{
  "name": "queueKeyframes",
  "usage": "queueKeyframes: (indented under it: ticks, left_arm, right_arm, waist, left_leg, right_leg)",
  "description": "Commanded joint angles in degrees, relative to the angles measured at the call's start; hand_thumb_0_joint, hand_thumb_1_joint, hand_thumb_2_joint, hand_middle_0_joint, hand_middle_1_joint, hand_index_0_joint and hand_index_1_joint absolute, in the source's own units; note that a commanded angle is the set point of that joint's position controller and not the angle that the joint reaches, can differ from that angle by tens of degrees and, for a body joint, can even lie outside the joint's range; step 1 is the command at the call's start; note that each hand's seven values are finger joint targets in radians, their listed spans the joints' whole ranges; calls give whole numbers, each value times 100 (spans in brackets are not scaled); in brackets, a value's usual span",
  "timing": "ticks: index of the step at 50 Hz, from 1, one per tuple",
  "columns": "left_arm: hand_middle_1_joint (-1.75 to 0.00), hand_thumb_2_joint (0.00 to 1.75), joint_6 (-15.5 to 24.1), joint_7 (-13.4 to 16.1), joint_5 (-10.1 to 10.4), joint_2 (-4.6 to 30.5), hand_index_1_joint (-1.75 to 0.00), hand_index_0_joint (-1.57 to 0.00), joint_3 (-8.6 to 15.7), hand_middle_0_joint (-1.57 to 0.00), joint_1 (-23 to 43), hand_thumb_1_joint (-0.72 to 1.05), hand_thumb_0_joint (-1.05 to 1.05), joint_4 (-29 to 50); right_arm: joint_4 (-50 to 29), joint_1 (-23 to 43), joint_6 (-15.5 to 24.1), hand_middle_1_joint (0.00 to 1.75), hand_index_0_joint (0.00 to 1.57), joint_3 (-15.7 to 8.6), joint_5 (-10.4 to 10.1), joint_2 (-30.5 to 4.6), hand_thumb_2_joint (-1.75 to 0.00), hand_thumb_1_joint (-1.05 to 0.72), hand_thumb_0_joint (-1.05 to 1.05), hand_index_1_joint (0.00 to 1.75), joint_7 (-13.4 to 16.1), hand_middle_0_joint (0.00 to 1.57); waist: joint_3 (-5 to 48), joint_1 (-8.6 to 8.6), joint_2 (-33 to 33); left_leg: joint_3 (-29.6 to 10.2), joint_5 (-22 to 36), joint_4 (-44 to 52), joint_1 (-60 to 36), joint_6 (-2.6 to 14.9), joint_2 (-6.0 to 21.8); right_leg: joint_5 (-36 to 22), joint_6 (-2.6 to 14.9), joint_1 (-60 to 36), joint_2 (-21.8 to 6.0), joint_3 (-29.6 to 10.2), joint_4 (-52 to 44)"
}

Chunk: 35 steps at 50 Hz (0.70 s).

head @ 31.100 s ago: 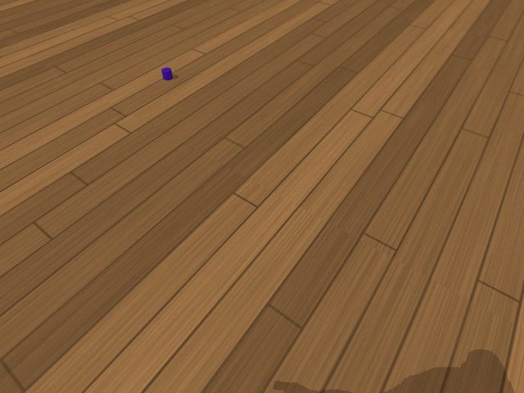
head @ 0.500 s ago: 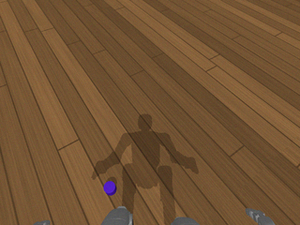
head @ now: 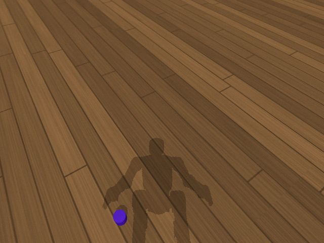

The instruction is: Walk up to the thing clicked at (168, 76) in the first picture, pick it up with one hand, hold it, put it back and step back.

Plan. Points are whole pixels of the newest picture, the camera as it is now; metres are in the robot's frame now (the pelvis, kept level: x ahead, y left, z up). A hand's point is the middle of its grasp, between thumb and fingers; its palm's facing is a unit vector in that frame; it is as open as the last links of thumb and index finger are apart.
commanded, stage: stand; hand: left
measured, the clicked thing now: (120, 217) +0.36 +0.23 -0.74
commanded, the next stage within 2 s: walk up in 0.90 s
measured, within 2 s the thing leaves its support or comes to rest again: neither
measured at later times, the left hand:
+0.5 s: hand out of the picture +0.13 +0.25 -0.15, palm faces -0.05 -0.94 -0.33, open 7.4 cm
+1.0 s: hand out of the picture +0.12 +0.25 -0.15, palm faces -0.02 -0.94 -0.35, open 7.4 cm
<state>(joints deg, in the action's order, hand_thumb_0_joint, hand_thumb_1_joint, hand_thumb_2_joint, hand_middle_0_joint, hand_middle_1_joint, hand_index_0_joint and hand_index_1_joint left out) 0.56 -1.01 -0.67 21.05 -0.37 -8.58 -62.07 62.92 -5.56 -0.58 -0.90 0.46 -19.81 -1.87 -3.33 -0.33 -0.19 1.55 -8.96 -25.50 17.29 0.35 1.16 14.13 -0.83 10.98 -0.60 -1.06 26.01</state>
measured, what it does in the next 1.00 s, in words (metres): stands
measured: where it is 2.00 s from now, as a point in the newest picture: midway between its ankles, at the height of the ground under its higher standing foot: outside the picture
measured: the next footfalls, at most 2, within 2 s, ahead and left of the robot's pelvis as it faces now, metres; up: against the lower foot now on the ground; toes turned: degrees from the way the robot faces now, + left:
left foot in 1.58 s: -0.13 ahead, +0.11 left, +0.00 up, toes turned +5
right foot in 1.92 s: -0.25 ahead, -0.15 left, +0.00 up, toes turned +2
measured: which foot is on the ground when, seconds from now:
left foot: down 0.00-1.00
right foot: down 0.00-1.00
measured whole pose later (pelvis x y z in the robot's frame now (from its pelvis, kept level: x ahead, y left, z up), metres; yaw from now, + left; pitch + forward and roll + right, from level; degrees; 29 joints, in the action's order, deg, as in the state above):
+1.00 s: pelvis +0.03 +0.00 +0.00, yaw +0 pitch -2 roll +0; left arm -1.0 0.2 0.9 21.2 1.2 -4.3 -61.2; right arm 62.7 -1.3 -0.8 -1.5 -1.1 -20.1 -0.6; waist -6.7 -0.6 0.5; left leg 1.8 -7.7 -23.2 13.9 0.2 1.0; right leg 15.0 -0.6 8.6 -0.8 -1.1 25.8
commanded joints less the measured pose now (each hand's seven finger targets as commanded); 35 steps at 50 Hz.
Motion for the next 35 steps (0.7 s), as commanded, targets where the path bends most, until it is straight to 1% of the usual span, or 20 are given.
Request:
queueKeyframes:
  ticks: [1,2,3,4,5,7,9,11,12,13,15,17,19,22,24,28,30,31,34,35]
  left_arm:
    - [-30,90,223,81,-9,1164,-30,-20,254,-20,237,90,0,199]
    - [-30,90,226,86,14,1158,-30,-20,259,-20,276,90,0,177]
    - [-30,90,221,80,27,1210,-30,-20,279,-20,290,90,0,169]
    - [-30,90,208,72,42,1160,-30,-20,269,-20,204,90,0,143]
    - [-30,90,215,79,20,1095,-30,-20,247,-20,193,90,0,135]
    - [-30,90,231,101,16,1099,-30,-20,246,-20,223,90,0,124]
    - [-30,90,223,118,24,1161,-30,-20,268,-20,252,90,0,100]
    - [-30,90,212,118,34,1091,-30,-20,251,-20,223,90,0,92]
    - [-30,90,205,120,38,1107,-30,-20,258,-20,248,90,0,96]
    - [-30,90,201,122,45,1097,-30,-20,265,-20,268,90,0,84]
    - [-30,90,191,127,38,1107,-30,-20,271,-20,263,90,0,75]
    - [-30,90,181,128,33,1093,-30,-20,267,-20,290,90,0,61]
    - [-30,90,170,135,29,1100,-30,-20,283,-20,344,90,0,85]
    - [-30,90,174,142,35,1089,-30,-20,284,-20,367,90,0,84]
    - [-30,90,173,145,32,1090,-30,-20,290,-20,377,90,0,73]
    - [-30,90,156,147,37,1074,-30,-20,304,-20,421,90,0,74]
    - [-30,90,141,147,30,1072,-30,-20,314,-20,427,90,0,64]
    - [-30,90,149,154,26,1063,-30,-20,311,-20,442,90,0,75]
    - [-30,90,154,159,30,1067,-30,-20,303,-20,444,90,0,60]
    - [-30,90,155,157,27,1075,-30,-20,311,-20,460,90,0,75]
  right_arm:
    - [-264,297,248,30,20,-233,21,-1175,-90,-90,0,30,94,20]
    - [-226,259,268,30,20,-237,31,-1190,-90,-90,0,30,105,20]
    - [-201,228,290,30,20,-226,17,-1156,-90,-90,0,30,114,20]
    - [-192,254,297,30,20,-239,17,-1247,-90,-90,0,30,121,20]
    - [-204,330,296,30,20,-248,21,-1256,-90,-90,0,30,121,20]
    - [-177,346,296,30,20,-246,15,-1209,-90,-90,0,30,128,20]
    - [-112,224,296,30,20,-236,10,-1189,-90,-90,0,30,141,20]
    - [-110,343,308,30,20,-228,-2,-1189,-90,-90,0,30,145,20]
    - [-103,300,306,30,20,-227,2,-1162,-90,-90,0,30,151,20]
    - [-73,265,300,30,20,-220,-5,-1190,-90,-90,0,30,157,20]
    - [-74,330,306,30,20,-214,-5,-1166,-90,-90,0,30,165,20]
    - [-55,336,297,30,20,-209,-10,-1167,-90,-90,0,30,177,20]
    - [-46,318,295,30,20,-216,-13,-1184,-90,-90,0,30,188,20]
    - [-56,390,294,30,20,-203,-8,-1172,-90,-90,0,30,189,20]
    - [-46,401,281,30,20,-196,-13,-1172,-90,-90,0,30,195,20]
    - [-40,467,283,30,20,-184,-14,-1171,-90,-90,0,30,207,20]
    - [-51,512,284,30,20,-192,-9,-1185,-90,-90,0,30,216,20]
    - [-61,530,280,30,20,-194,-6,-1188,-90,-90,0,30,214,20]
    - [-48,530,258,30,20,-185,-11,-1158,-90,-90,0,30,203,20]
    - [-48,506,255,30,20,-199,-18,-1204,-90,-90,0,30,208,20]
  waist:
    - [498,-65,114]
    - [532,-85,31]
    - [516,-64,95]
    - [397,-16,10]
    - [391,4,-16]
    - [422,-24,103]
    - [420,-60,55]
    - [497,-2,-21]
    - [578,-19,0]
    - [565,-28,-81]
    - [598,-5,-26]
    - [537,-24,9]
    - [664,-40,-49]
    - [757,-24,22]
    - [689,-40,33]
    - [727,-19,12]
    - [710,-5,3]
    - [758,-11,17]
    - [604,-34,125]
    - [711,-45,57]
  left_leg:
    - [-841,-593,726,-844,130,573]
    - [-871,-595,820,-882,121,612]
    - [-884,-748,901,-835,106,626]
    - [-921,-913,939,-754,111,656]
    - [-891,-793,883,-669,120,641]
    - [-774,-139,795,-853,118,632]
    - [-756,7,814,-841,103,625]
    - [-714,362,738,-1014,100,645]
    - [-691,491,751,-1018,85,642]
    - [-693,430,785,-974,87,645]
    - [-677,745,742,-1025,78,649]
    - [-658,665,770,-1074,63,645]
    - [-643,814,751,-1146,59,662]
    - [-614,1264,653,-1247,82,683]
    - [-587,1153,659,-1277,77,675]
    - [-592,1355,698,-1363,66,698]
    - [-583,1263,720,-1373,63,696]
    - [-586,1453,671,-1383,75,708]
    - [-590,1255,715,-1297,58,684]
    - [-557,1204,692,-1395,67,687]
  right_leg:
    - [536,258,353,-647,-713,-1018]
    - [390,241,327,-605,-640,-964]
    - [436,252,294,-591,-631,-950]
    - [478,255,309,-569,-625,-976]
    - [309,238,169,-568,-580,-969]
    - [-137,216,105,-631,-589,-948]
    - [-248,206,-12,-628,-558,-937]
    - [-521,200,-56,-646,-558,-931]
    - [-544,192,-139,-623,-513,-907]
    - [-567,177,-223,-622,-518,-923]
    - [-779,175,-280,-630,-500,-911]
    - [-736,166,-225,-637,-507,-948]
    - [-838,157,-310,-629,-476,-937]
    - [-1250,143,-444,-663,-451,-926]
    - [-1194,123,-388,-668,-465,-993]
    - [-1298,121,-452,-667,-425,-986]
    - [-1181,121,-432,-649,-404,-1025]
    - [-1392,122,-513,-674,-399,-1005]
    - [-1239,99,-443,-663,-378,-1084]
    - [-1260,106,-498,-700,-427,-1102]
